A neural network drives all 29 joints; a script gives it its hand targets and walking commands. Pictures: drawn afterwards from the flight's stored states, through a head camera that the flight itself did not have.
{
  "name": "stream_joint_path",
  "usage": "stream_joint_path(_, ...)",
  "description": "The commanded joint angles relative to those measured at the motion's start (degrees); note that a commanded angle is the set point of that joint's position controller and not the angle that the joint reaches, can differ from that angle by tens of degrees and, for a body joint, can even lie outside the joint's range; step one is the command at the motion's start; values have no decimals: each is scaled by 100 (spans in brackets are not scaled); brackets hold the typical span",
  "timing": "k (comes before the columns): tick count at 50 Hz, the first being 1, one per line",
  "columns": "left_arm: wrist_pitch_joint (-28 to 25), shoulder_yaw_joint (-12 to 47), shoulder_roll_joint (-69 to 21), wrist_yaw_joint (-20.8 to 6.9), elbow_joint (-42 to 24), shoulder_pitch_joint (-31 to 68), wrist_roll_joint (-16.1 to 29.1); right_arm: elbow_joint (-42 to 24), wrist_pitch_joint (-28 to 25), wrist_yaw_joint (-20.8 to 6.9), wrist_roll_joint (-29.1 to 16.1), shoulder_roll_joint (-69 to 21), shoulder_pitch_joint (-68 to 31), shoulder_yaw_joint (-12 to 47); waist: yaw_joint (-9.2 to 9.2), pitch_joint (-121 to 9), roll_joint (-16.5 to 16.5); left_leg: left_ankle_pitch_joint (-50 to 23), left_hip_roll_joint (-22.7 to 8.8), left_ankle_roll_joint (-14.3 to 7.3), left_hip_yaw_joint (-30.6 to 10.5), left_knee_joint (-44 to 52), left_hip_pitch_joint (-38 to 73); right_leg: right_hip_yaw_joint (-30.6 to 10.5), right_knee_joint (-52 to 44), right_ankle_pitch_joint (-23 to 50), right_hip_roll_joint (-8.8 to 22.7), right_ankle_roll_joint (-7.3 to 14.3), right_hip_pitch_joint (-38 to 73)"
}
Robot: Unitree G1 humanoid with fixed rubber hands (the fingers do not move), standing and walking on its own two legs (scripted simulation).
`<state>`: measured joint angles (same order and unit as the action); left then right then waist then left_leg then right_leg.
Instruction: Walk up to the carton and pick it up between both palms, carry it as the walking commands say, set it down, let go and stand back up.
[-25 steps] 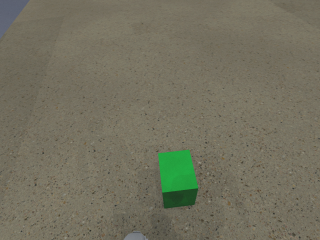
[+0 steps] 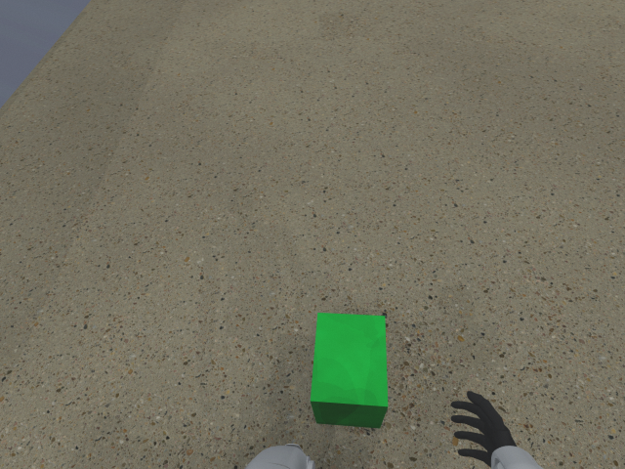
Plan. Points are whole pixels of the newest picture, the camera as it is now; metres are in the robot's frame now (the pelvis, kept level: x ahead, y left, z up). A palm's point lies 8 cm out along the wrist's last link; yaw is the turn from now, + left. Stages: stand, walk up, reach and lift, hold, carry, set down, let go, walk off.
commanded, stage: walk up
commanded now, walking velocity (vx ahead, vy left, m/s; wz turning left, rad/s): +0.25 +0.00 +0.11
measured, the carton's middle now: (349, 371) +0.44 +0.03 -0.64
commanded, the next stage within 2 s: stand in 1.78 s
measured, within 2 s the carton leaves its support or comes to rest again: neither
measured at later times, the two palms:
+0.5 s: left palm (189, 413) +0.19 +0.25 -0.12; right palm out of the picture +0.15 -0.28 -0.15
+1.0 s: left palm (142, 444) +0.14 +0.30 -0.12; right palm (539, 460) +0.19 -0.23 -0.11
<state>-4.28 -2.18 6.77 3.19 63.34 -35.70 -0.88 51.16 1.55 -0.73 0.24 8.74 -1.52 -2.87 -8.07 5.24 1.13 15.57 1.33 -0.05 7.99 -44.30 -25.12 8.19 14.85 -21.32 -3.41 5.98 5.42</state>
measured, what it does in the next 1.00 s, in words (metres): steps on the spot: left foot, then right foot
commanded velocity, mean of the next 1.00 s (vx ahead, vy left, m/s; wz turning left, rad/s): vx -0.13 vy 0.06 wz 0.02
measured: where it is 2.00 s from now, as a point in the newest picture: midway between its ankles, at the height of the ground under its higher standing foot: outside the picture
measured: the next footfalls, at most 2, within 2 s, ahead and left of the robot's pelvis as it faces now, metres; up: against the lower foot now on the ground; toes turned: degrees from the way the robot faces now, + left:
left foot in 0.12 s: +0.11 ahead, +0.08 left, +0.00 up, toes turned +8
right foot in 0.38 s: +0.22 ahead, -0.18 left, +0.00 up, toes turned -6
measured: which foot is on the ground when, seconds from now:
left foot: up 0.00-0.10, down 0.12-0.40, up 0.42-0.66, down 0.68-1.00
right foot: down 0.00-0.12, up 0.14-0.36, down 0.38-0.68, up 0.70-1.00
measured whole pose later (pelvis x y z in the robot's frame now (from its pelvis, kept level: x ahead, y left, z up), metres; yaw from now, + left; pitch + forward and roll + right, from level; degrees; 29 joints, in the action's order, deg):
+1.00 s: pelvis +0.07 +0.03 +0.00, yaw +3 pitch +1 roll -1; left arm 4.7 -2.3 15.1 0.5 48.0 -10.9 -0.3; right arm 48.4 2.2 1.8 1.8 15.2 7.4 -2.8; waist 0.1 4.9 -0.8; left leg 11.7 -3.9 0.8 2.7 -29.7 -18.6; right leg 1.4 42.2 -27.4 -1.1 -1.3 -16.2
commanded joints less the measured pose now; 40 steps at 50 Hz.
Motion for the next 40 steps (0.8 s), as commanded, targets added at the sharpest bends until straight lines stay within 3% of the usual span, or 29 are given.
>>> stream_joint_path(1, 0, -116, 910, 84, 16, -396, 15, -159, -76, 65, 16, 345, 12, -36, 417, -81, 762, 126, 260, -128, 261, 664, 112, -510, 721, 7744, 1528, -887, 294)
stream_joint_path(4, 81, -143, 1107, 138, 60, -60, 64, 214, -137, 220, 112, 465, 922, -125, 733, -231, 848, -148, 363, -278, 298, 1476, 1215, -634, 2097, 8923, 1576, -809, -357)
stream_joint_path(5, 93, -124, 1287, 138, 21, 325, 122, 379, -181, 241, 164, 719, 1434, -187, 1064, -199, 541, -1420, 2, -481, 42, 2227, 1896, -718, 3223, 8921, 1401, -985, -1015)
stream_joint_path(6, 56, -130, 1264, 95, -140, 554, 150, 485, -144, 245, 175, 1057, 1648, -218, 1327, -414, -756, -4391, -965, -1065, -1054, 2630, 2750, -777, 5171, 4600, 704, -1129, -2397)
stream_joint_path(7, 93, -133, 945, 41, -213, 357, 212, 516, -206, 287, 172, 1102, 1587, -116, 1004, -952, -1066, -7439, -2341, -1818, -1820, 2086, 3098, -532, 6322, -705, 65, -1102, -3140)
stream_joint_path(8, 212, -88, 686, 38, -152, 152, 223, 431, -333, 334, 135, 920, 1631, -56, 750, -1182, -332, -7071, -2654, -1848, -1845, 2120, 2849, -1049, 6137, -1056, 445, -847, -2911)
stream_joint_path(10, 346, 61, 269, -53, -285, 248, 74, 389, -385, 373, 77, 400, 973, 137, 427, -575, -63, -5370, -1981, -1344, -1042, 2482, 1668, -972, 4457, -707, 703, -572, -2564)
stream_joint_path(11, 382, 72, 264, -129, -447, 592, 25, 405, -381, 396, 75, 407, 972, 111, 475, -360, -339, -5087, -1682, -1199, -914, 2568, 1623, -837, 3781, -507, 625, -607, -2576)
stream_joint_path(13, 486, 37, 253, -182, -599, 891, -7, 495, -373, 385, 66, 520, 1402, 22, 562, -310, -704, -5102, -1462, -991, -844, 2573, 1903, -735, 2850, -58, 590, -702, -2600)
stream_joint_path(15, 488, -25, 511, -161, -638, 1305, -51, 645, -350, 367, 136, 788, 1774, -86, 558, -492, -745, -5631, -1602, -860, -793, 2372, 2023, -535, 2551, 327, 627, -797, -2541)
stream_joint_path(16, 487, -25, 883, -95, -789, 1289, -120, 624, -209, 338, 177, 1133, 1505, -209, 453, -312, -1410, -6373, -1367, -658, -613, 1927, 1765, -443, 2293, 697, 708, -893, -2428)
stream_joint_path(17, 495, -9, 1102, -5, -630, 1025, -103, 599, -61, 248, 194, 1223, 1465, -264, 436, -616, -1466, -5812, -1023, -452, -417, 1651, 1921, -203, 1763, 1182, 795, -948, -2046)
stream_joint_path(18, 515, -39, 1201, 29, -550, 982, -109, 584, -1, 224, 172, 1144, 1564, -231, 348, -776, -1118, -5074, -812, -306, -299, 1331, 1813, 26, 1367, 1779, 825, -942, -1617)
stream_joint_path(19, 540, -100, 1388, 66, -518, 966, -125, 531, 19, 230, 156, 1043, 1745, -223, 311, -980, -541, -3680, -545, -120, -188, 901, 1338, -48, 1272, 3467, 1191, -815, -992)
stream_joint_path(20, 565, -199, 1719, 78, -510, 750, -136, 404, 44, 234, 101, 870, 1798, -197, 205, -1039, 414, -774, -91, 153, -139, -76, 430, -947, 1188, 5520, 2199, -384, -487)
stream_joint_path(21, 591, -274, 2039, 69, -633, 802, -114, 275, 123, 278, 50, 739, 1819, -154, 188, -1056, 1748, 2544, 183, 409, -415, -1792, -133, -2449, 721, 7357, 3577, 411, -812)
stream_joint_path(22, 603, -278, 2059, 98, -827, 1276, -57, 296, 205, 287, 46, 823, 1994, -197, 412, -1038, 1322, 2779, -190, 493, -1135, -2805, -193, -2333, 814, 7425, 3775, 761, -1098)
stream_joint_path(23, 603, -268, 1896, 141, -938, 1645, -48, 253, 263, 244, 72, 863, 1942, -203, 562, -963, 971, 2533, -352, 502, -1349, -3237, -320, -2028, 855, 6736, 3582, 734, -1284)
stream_joint_path(24, 614, -294, 1770, 135, -1117, 2122, -50, 130, 296, 202, 86, 911, 1882, -204, 709, -894, 944, 2181, -467, 524, -1408, -3273, -318, -1682, 849, 5814, 3248, 574, -1514)
stream_joint_path(27, 658, -340, 1604, -16, -1355, 2927, -134, 80, 378, 40, 72, 809, 2076, -81, 1000, -717, 1317, 1514, -327, 585, -859, -1670, 342, -616, 807, 3886, 2345, -11, -2104)
stream_joint_path(30, 695, -431, 1805, -120, -1477, 2613, -241, -121, 387, 24, 11, 836, 1858, -19, 885, -738, 1400, 1256, -310, 466, -602, -214, 555, -858, 830, 3329, 2444, -17, -2006)
stream_joint_path(32, 729, -473, 1970, -166, -1553, 2619, -240, -162, 309, -1, 21, 919, 1975, 4, 970, -812, 1278, 749, -274, 352, -491, 732, 950, -956, 1044, 3119, 2454, -125, -2147)
stream_joint_path(33, 763, -462, 1937, -186, -1599, 2686, -239, -117, 239, -9, 58, 980, 2169, 3, 1091, -857, 1004, 262, -201, 286, -391, 1462, 1248, -879, 1293, 2734, 2259, -288, -2293)
stream_joint_path(34, 798, -350, 1605, -205, -1648, 2543, -256, -57, 137, -9, 82, 1223, 2215, -20, 1093, -809, 216, -63, -480, 191, -773, 2016, 1425, -614, 1948, 2018, 1822, -503, -2575)
stream_joint_path(35, 842, -182, 1136, -235, -1834, 2426, -234, -74, 23, 24, 125, 1764, 2339, -82, 1068, -689, -1522, -1339, -1784, -39, -2515, 2707, 1541, -352, 3086, -659, 869, -753, -3566)
stream_joint_path(36, 986, -212, 1165, -194, -2051, 2786, -170, -317, 38, 70, 194, 2186, 1903, -244, 1033, -566, -2313, -1323, -2537, -672, -3413, 3118, 561, -841, 4345, -1719, 443, -847, -3544)
stream_joint_path(37, 1064, -274, 1341, -215, -1982, 2774, -70, -429, 24, 127, 180, 2073, 1589, -196, 920, -474, -1664, -1449, -2545, -746, -3234, 2935, 466, -1370, 4905, -1563, 501, -810, -3542)
stream_joint_path(38, 1026, -281, 1373, -247, -1862, 2559, -52, -485, 20, 182, 178, 1811, 1161, -149, 838, -373, -1347, -1747, -2263, -724, -2564, 2719, 520, -1409, 5266, -1083, 522, -768, -3591)
stream_joint_path(40, 899, -231, 1344, -313, -1684, 2139, -46, -582, -29, 233, 144, 1518, 757, -89, 711, -581, -1355, -2611, -1709, -636, -1612, 2349, 1002, -1171, 5316, -441, 453, -803, -3350)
